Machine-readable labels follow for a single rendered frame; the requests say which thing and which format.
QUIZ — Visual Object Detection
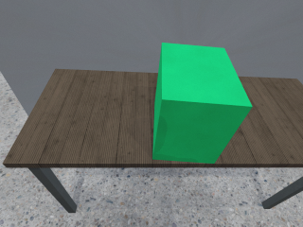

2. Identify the table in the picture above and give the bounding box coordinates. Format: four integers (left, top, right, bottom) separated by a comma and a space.
3, 68, 303, 213

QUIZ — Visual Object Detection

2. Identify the carton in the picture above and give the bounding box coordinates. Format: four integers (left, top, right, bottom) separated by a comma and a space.
152, 43, 253, 164

